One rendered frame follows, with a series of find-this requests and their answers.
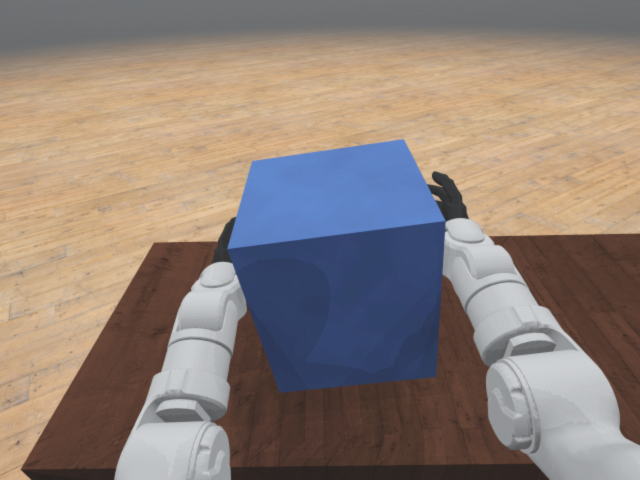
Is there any robot left hand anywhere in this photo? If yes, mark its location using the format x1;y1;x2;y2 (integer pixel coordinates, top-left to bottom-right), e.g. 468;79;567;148
212;217;236;264

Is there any robot right forearm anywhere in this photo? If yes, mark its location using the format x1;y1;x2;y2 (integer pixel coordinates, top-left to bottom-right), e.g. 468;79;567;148
442;218;620;429

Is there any robot left forearm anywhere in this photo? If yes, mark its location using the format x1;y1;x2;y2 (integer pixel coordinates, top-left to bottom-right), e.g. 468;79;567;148
114;262;247;480

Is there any left robot upper arm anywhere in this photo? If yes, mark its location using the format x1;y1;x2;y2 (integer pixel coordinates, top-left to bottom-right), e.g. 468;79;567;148
117;421;231;480

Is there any carton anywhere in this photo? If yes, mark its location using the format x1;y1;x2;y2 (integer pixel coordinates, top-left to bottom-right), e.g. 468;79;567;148
227;139;446;393

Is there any pedestal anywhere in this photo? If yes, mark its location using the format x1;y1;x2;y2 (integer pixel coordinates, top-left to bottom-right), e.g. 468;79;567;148
20;233;640;480

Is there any robot right hand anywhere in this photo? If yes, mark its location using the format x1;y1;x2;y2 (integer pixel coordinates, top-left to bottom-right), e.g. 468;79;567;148
427;171;469;222

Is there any right robot upper arm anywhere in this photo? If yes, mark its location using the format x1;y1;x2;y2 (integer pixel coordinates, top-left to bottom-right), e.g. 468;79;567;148
486;349;640;480

